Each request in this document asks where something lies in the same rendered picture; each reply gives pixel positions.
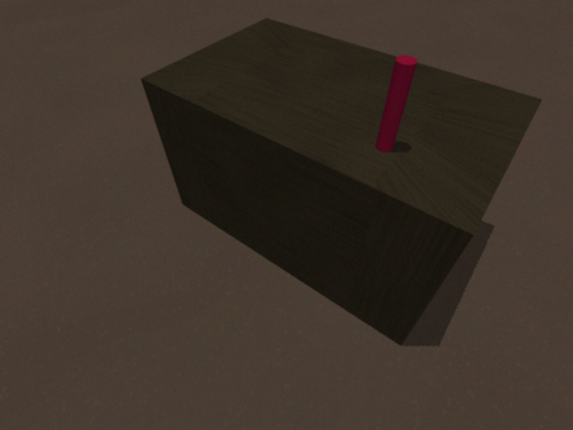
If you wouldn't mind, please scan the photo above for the can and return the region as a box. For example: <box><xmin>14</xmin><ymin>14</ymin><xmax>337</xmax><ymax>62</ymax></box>
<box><xmin>375</xmin><ymin>56</ymin><xmax>417</xmax><ymax>152</ymax></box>

